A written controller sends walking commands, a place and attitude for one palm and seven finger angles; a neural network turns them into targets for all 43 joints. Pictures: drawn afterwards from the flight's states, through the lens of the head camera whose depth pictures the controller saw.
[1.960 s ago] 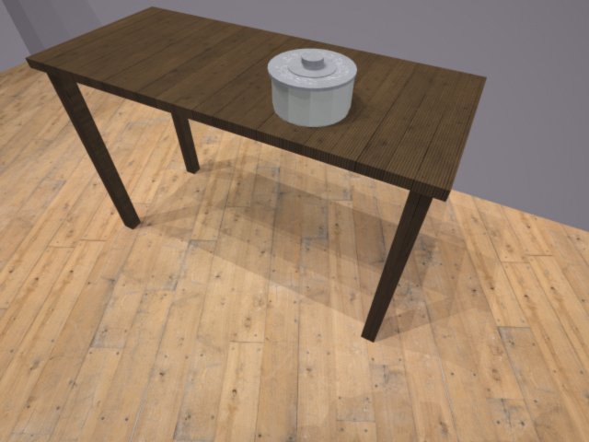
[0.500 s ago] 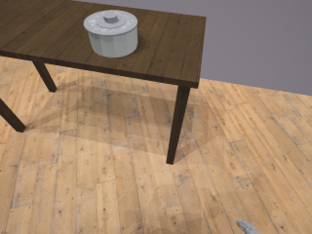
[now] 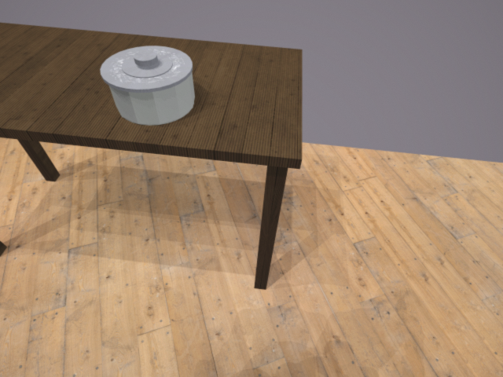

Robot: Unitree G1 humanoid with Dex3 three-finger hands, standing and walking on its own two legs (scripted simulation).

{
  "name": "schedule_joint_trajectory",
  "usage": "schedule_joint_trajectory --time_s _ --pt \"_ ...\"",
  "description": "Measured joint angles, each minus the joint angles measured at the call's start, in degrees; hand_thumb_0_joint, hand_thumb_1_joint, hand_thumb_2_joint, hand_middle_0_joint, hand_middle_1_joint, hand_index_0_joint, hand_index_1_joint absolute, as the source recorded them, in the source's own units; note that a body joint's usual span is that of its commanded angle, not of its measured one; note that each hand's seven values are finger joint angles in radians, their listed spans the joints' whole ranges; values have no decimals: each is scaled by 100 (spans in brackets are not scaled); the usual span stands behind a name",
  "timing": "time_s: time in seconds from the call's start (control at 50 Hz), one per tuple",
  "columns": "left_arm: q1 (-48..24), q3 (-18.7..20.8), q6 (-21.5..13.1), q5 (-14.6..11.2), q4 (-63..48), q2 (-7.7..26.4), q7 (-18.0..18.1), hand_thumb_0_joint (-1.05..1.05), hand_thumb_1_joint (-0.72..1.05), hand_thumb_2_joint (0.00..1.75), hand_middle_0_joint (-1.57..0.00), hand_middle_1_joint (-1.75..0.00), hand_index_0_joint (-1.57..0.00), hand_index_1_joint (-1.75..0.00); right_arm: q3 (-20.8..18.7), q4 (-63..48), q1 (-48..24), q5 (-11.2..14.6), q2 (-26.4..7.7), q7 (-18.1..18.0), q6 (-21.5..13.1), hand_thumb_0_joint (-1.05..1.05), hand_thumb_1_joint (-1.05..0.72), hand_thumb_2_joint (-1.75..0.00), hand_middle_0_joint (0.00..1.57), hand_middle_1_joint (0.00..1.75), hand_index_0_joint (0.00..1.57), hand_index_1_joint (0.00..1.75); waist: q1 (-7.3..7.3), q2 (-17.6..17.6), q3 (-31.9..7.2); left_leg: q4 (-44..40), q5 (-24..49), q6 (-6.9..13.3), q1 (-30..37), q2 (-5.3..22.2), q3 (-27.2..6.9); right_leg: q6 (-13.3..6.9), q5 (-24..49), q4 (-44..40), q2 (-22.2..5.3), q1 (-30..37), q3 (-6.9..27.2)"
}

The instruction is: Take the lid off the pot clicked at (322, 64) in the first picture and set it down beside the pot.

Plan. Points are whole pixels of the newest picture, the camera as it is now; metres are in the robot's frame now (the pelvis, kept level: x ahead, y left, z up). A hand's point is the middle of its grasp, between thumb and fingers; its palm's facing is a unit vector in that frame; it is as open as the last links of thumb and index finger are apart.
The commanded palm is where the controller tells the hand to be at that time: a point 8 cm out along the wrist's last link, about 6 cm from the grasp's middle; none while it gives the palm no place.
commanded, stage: take the last steps up to it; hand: left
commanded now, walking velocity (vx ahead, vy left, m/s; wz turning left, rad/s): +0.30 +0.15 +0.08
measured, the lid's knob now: (145, 58) +0.74 +0.28 +0.13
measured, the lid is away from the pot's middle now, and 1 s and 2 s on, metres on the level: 0.00 0.00 0.00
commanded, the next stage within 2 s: come to a stop and stand still in 0.42 s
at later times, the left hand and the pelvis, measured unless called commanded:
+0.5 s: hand (137, 365) +0.17 +0.21 -0.15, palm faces +0.16 -0.95 -0.26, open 7.2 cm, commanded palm none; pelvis +0.14 +0.02 +0.01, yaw +3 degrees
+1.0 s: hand (114, 364) +0.18 +0.26 -0.18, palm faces +0.11 -0.95 -0.28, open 7.4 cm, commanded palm none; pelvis +0.17 +0.05 -0.02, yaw +2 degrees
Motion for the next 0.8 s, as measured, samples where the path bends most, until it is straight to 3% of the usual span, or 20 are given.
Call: schedule_joint_trajectory --time_s 0.02,0.06,0.1,0.14,0.18,0.24,0.32,0.38,0.44,0.5,0.58,0.66,0.7,0.72,0.76,0.8 --pt "45 17 31 -11 10 -5 -16 0 90 89 -21 -30 -20 -30 1 -50 88 -18 -19 -14 -75 1 -91 -90 20 29 20 30 -8 44 -34 -313 16 66 116 -3 -66 -106 -237 333 -3 -117 -27" --pt "-9 68 110 -30 91 61 -22 0 90 89 -21 -30 -20 -30 3 -31 122 -65 82 -88 -154 1 -91 -90 20 29 20 30 -53 -64 3 -54 362 148 30 -99 -6 -267 -711 1680 -34 -612 47" --pt "-119 103 130 -21 162 136 -19 0 91 89 -21 -30 -20 -30 46 24 183 -79 233 -140 -161 1 -91 -90 20 29 20 30 -91 -174 -14 -105 244 207 162 -206 72 -386 -611 2952 -15 -1193 48" --pt "-261 121 93 -22 149 172 -37 1 91 89 -21 -30 -20 -30 106 126 263 -76 379 -184 -172 1 -91 -90 20 29 20 30 -87 -211 -57 -481 295 210 417 -306 109 -392 -246 3467 -50 -1639 -78" --pt "-405 115 44 -34 57 158 -51 1 91 89 -20 -30 -20 -30 162 245 320 -59 495 -195 -188 1 -91 -90 20 29 20 30 -43 -178 -88 -909 440 199 693 -376 124 -342 -14 3279 -97 -1885 -235" --pt "-576 78 -9 -50 -122 60 -47 1 91 89 -20 -30 -19 -30 201 368 328 -49 587 -168 -181 1 -91 -90 20 30 20 30 -2 -38 -106 -1302 495 208 1034 -427 125 -279 43 2251 -128 -1885 -437" --pt "-663 31 -131 -25 -312 -69 -26 0 91 89 -20 -30 -19 -30 201 415 310 -28 626 -129 -142 1 -90 -90 21 30 21 30 14 114 -100 -966 87 137 1201 -449 103 -244 423 697 -63 -1335 -578" --pt "-647 0 -265 -22 -354 -190 49 0 91 89 -20 -30 -20 -30 135 426 181 -23 568 -96 0 1 -90 -90 21 30 21 30 51 274 -63 943 -725 172 523 -350 -100 -408 593 710 -71 -1161 -713" --pt "-418 64 -319 -69 -257 -299 203 -1 93 89 -21 -30 -20 -30 44 403 -107 -68 399 -65 133 1 -91 -90 21 30 21 30 99 388 -103 2477 -351 99 -296 -171 -244 -367 479 408 -54 -770 -861" --pt "-132 93 -336 -35 -68 -243 263 -1 94 89 -21 -30 -20 -30 -41 227 -424 -69 255 -49 179 1 -91 -90 20 30 20 30 132 336 -146 2588 41 -64 -823 69 -231 -275 616 -106 -104 -386 -899" --pt "192 50 -264 1 189 -161 223 -1 93 89 -21 -30 -20 -30 -95 -34 -834 -18 109 -25 165 1 -91 -90 20 29 20 30 234 185 -100 1647 473 -228 -1035 271 -142 -137 670 -501 -254 -34 -881" --pt "369 8 -53 25 289 -97 213 0 92 89 -21 -30 -20 -30 -63 -197 -1214 45 34 -71 114 1 -91 -90 20 29 20 30 419 38 121 249 876 -282 -615 198 -64 72 413 -225 -402 49 -775" --pt "517 -18 45 2 275 -94 227 0 92 89 -21 -30 -20 -30 -34 -296 -1295 52 -32 -86 44 1 -91 -90 20 29 20 30 481 142 158 -462 1823 -209 -206 286 -42 160 102 242 -324 -48 -727" --pt "563 -33 94 -29 281 -72 240 0 91 89 -21 -30 -20 -30 -36 -323 -1333 51 -35 -111 9 1 -91 -90 20 29 20 30 463 187 149 -479 1528 -154 -126 350 -42 159 -281 630 -262 -182 -680" --pt "429 -15 195 -61 293 118 298 0 91 89 -21 -30 -20 -30 16 -323 -1473 46 166 -173 13 0 -91 -90 20 29 20 30 425 -110 300 -184 947 -110 -186 240 22 64 -1021 1651 -185 -548 -278" --pt "249 25 264 -65 269 231 334 0 91 89 -21 -30 -20 -30 103 -333 -1531 37 317 -223 50 0 -91 -90 20 29 20 30 408 -210 354 -151 911 -129 -233 231 -8 12 -1226 2567 80 -929 -52"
